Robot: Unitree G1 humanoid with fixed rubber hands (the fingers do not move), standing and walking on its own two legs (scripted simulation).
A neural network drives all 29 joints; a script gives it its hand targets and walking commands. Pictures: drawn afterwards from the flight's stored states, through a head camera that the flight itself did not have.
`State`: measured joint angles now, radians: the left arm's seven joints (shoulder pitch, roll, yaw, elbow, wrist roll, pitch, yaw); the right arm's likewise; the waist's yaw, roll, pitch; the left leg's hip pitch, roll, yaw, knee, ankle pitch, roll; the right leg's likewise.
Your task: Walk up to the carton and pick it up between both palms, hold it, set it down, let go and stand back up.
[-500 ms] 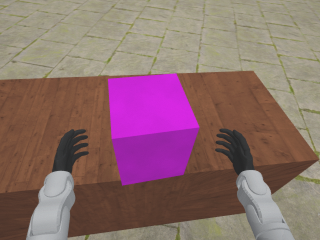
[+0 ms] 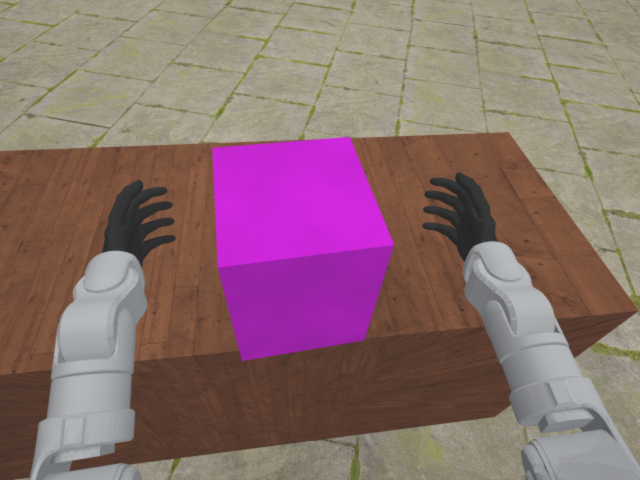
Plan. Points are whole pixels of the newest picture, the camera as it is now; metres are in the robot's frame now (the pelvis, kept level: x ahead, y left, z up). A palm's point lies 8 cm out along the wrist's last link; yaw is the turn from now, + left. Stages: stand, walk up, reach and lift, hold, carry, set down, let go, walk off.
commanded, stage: reach and lift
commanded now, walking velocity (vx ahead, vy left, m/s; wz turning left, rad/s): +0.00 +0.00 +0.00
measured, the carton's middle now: (294, 251) +0.43 +0.08 +0.00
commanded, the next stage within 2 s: none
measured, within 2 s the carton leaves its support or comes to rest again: neither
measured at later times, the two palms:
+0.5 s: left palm (122, 184) +0.37 +0.27 +0.17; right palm (482, 176) +0.44 -0.14 +0.17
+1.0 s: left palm (146, 227) +0.37 +0.27 +0.09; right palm (449, 208) +0.45 -0.12 +0.11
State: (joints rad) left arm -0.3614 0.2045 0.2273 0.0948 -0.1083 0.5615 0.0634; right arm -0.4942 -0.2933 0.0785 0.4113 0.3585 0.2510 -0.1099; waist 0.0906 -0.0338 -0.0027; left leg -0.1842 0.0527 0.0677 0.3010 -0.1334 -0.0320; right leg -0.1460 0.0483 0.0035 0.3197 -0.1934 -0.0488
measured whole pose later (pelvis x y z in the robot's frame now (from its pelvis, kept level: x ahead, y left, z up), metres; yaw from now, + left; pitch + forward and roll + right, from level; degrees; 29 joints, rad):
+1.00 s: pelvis +0.00 +0.01 +0.00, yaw +1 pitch +7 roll -1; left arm -0.68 0.20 0.15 0.72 -0.09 0.21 0.08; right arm -0.83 -0.30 0.06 1.01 0.32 0.06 -0.03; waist 0.11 -0.03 -0.08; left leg -0.34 0.05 0.03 0.36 -0.15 -0.03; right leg -0.26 0.05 -0.02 0.32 -0.18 -0.04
